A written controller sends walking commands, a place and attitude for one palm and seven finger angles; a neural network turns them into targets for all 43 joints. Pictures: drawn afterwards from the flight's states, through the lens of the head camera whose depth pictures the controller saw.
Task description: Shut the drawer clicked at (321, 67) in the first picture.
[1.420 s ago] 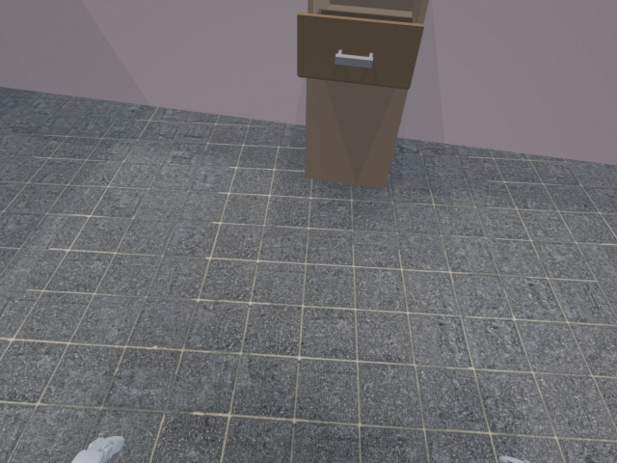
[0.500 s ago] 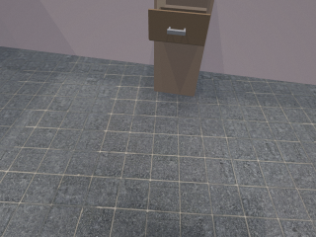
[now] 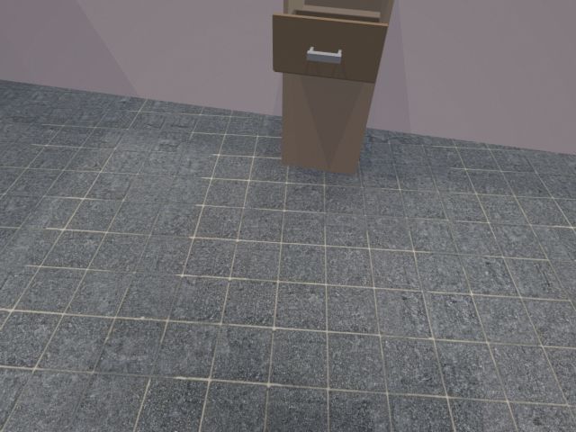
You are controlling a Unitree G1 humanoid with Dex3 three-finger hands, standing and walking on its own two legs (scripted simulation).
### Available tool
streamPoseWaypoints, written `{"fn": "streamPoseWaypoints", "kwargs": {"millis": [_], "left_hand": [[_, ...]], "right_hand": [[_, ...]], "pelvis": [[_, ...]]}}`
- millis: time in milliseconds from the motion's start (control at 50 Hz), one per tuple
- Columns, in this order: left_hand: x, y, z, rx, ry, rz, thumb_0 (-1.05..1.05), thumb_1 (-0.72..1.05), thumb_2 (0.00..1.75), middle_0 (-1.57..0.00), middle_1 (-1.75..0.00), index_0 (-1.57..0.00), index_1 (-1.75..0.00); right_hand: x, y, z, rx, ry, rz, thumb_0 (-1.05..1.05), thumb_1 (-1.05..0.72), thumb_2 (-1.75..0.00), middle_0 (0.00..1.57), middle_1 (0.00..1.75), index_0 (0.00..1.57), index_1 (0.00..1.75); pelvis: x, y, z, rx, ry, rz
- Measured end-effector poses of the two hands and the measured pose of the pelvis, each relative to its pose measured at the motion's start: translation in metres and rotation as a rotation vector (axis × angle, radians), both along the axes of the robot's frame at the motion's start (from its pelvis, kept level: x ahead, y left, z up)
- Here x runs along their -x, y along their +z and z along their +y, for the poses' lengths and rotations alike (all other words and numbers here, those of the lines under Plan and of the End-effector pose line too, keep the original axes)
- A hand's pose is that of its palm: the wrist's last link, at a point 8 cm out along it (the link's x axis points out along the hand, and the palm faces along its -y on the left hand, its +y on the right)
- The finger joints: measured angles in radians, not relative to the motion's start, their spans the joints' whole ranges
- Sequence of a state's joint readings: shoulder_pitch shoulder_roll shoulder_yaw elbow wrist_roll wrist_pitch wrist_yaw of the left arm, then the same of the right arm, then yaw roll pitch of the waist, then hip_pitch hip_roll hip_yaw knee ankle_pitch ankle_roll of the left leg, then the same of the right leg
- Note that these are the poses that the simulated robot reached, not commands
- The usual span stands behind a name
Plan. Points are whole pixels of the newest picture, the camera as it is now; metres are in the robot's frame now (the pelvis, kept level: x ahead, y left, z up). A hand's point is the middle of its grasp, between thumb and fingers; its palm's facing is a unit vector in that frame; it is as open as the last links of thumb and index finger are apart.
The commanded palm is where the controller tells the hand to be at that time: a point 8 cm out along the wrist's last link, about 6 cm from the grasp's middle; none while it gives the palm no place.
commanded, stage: look at it before walking up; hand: left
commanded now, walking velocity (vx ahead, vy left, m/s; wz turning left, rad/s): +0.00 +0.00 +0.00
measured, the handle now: (324, 54) +1.20 -0.04 -0.01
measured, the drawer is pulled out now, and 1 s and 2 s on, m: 0.30 0.30 0.30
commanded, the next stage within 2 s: walk to a spot facing it in 0.02 s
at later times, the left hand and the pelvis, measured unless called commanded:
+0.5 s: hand out of the picture +0.09 +0.18 -0.19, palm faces -0.12 -0.97 -0.21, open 7.4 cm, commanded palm none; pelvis +0.08 -0.02 -0.02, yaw -8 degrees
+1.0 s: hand (221, 384) +0.24 +0.14 -0.20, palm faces -0.13 -0.98 -0.15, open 7.4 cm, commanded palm none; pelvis +0.30 -0.04 -0.03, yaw -14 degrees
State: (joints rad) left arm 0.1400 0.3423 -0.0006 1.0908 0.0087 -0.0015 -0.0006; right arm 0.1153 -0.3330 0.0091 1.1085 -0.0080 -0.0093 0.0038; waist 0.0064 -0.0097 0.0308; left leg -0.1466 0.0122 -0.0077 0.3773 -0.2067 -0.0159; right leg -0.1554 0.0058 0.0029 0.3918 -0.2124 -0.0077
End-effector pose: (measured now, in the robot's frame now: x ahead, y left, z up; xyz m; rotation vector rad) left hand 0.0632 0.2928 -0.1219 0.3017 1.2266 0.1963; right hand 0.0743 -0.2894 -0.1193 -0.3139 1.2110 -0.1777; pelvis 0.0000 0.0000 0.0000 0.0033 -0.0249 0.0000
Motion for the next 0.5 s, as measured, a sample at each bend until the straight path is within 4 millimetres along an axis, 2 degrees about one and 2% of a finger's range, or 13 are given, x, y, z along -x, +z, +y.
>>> {"fn": "streamPoseWaypoints", "kwargs": {"millis": [160,260,400,440,500], "left_hand": [[-0.004,0.000,0.000,-0.002,0.001,0.002,0.01,0.91,0.90,-0.20,-0.29,-0.20,-0.30],[0.000,-0.009,-0.011,0.026,0.008,0.037,0.01,0.91,0.90,-0.20,-0.29,-0.20,-0.30],[0.007,-0.032,-0.038,0.101,0.003,0.156,0.01,0.91,0.90,-0.20,-0.29,-0.20,-0.30],[0.001,-0.034,-0.048,0.109,-0.013,0.193,0.01,0.91,0.90,-0.20,-0.29,-0.20,-0.30],[-0.026,-0.034,-0.067,0.114,-0.048,0.206,0.01,0.91,0.90,-0.20,-0.29,-0.20,-0.30]], "right_hand": [[-0.008,0.001,0.000,0.002,0.005,-0.006,0.00,-0.90,-0.90,0.20,0.30,0.21,0.30],[-0.004,-0.008,0.010,-0.023,-0.014,0.008,0.00,-0.90,-0.90,0.20,0.30,0.20,0.30],[0.020,-0.030,0.030,-0.089,-0.115,0.074,0.00,-0.90,-0.90,0.20,0.30,0.20,0.30],[0.030,-0.035,0.032,-0.108,-0.165,0.097,0.00,-0.90,-0.90,0.20,0.30,0.20,0.30],[0.049,-0.043,0.032,-0.135,-0.230,0.159,0.00,-0.90,-0.90,0.20,0.30,0.21,0.30]], "pelvis": [[-0.004,0.000,0.000,0.000,-0.001,0.003],[-0.015,-0.004,0.000,0.003,-0.027,0.007],[-0.048,-0.016,-0.003,-0.010,-0.087,0.025],[-0.059,-0.018,-0.009,-0.019,-0.116,0.026],[-0.077,-0.021,-0.020,-0.020,-0.142,0.023]]}}
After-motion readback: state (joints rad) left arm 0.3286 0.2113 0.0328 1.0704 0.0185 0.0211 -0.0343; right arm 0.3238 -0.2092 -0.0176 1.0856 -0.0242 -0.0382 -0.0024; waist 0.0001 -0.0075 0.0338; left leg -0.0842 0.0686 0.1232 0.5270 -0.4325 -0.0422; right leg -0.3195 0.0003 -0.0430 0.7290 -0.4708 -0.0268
